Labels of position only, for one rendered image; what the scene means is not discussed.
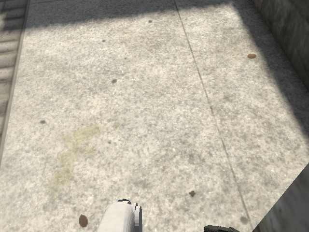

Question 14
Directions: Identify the robot left thigh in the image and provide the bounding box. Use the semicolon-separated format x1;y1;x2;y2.
96;201;143;232

